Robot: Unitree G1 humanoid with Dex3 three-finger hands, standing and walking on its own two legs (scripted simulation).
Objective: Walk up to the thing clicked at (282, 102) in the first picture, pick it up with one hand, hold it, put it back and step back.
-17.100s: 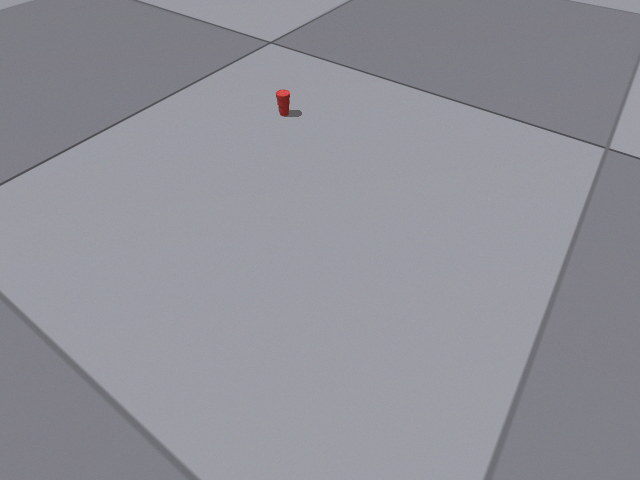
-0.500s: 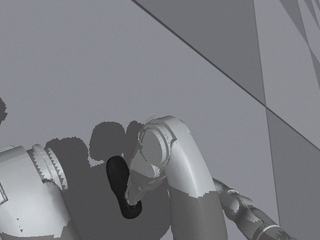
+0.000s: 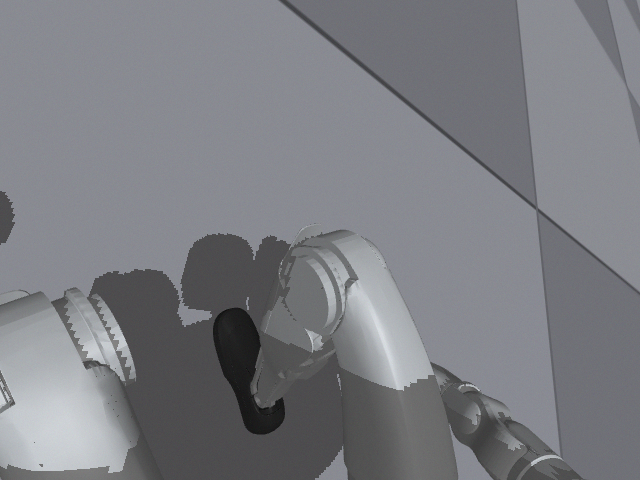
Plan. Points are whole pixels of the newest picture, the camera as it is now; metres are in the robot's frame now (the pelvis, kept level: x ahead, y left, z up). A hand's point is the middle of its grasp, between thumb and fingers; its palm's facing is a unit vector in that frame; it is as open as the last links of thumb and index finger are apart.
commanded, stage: settle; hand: left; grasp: from the side
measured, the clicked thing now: out of the picture +0.43 +0.29 -0.22
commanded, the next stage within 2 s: lift in 1.74 s
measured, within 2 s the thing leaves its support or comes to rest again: leaves its support in 0.06 s
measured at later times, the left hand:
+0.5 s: hand out of the picture +0.40 +0.32 -0.07, palm faces +0.33 -0.94 -0.04, open 10.4 cm
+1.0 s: hand out of the picture +0.41 +0.31 +0.00, palm faces +0.32 -0.94 -0.07, open 10.4 cm
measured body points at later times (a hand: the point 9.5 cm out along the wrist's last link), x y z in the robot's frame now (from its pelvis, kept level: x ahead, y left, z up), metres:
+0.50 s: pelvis +0.01 +0.00 +0.02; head +0.18 +0.17 +0.40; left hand +0.38 +0.37 -0.07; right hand +0.21 -0.24 -0.03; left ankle +0.08 +0.12 -0.25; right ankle +0.16 -0.12 -0.25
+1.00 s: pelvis +0.03 -0.02 +0.05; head +0.22 +0.09 +0.45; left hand +0.38 +0.36 +0.01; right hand +0.20 -0.26 -0.06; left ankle +0.08 +0.12 -0.25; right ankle +0.16 -0.12 -0.25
